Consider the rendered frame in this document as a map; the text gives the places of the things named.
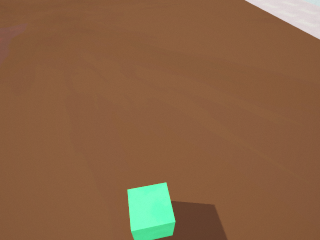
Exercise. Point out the carton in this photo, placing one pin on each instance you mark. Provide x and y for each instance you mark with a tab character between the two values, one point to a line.
151	213

